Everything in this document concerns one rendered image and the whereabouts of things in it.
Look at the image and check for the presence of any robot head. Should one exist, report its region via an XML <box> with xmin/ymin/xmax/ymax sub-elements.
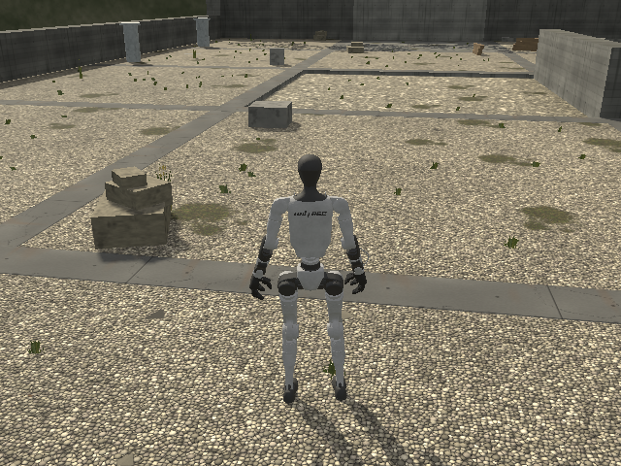
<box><xmin>293</xmin><ymin>154</ymin><xmax>327</xmax><ymax>202</ymax></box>

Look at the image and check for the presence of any robot left hand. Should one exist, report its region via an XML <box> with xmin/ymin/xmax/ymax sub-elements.
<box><xmin>249</xmin><ymin>274</ymin><xmax>272</xmax><ymax>300</ymax></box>

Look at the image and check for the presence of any left robot upper arm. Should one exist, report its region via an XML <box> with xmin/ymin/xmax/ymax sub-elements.
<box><xmin>263</xmin><ymin>196</ymin><xmax>290</xmax><ymax>250</ymax></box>

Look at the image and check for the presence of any robot right hand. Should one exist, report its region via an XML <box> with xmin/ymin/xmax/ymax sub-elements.
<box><xmin>344</xmin><ymin>272</ymin><xmax>367</xmax><ymax>294</ymax></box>

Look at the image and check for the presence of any right robot upper arm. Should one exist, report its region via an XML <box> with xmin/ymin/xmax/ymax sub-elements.
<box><xmin>330</xmin><ymin>196</ymin><xmax>356</xmax><ymax>250</ymax></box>

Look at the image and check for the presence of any right robot foot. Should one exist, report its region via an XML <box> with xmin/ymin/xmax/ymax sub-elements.
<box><xmin>332</xmin><ymin>376</ymin><xmax>346</xmax><ymax>401</ymax></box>

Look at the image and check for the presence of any robot left forearm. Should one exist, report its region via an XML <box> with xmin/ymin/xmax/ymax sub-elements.
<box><xmin>252</xmin><ymin>235</ymin><xmax>273</xmax><ymax>279</ymax></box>

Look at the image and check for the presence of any robot right forearm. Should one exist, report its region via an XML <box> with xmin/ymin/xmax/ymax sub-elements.
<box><xmin>346</xmin><ymin>235</ymin><xmax>365</xmax><ymax>275</ymax></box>

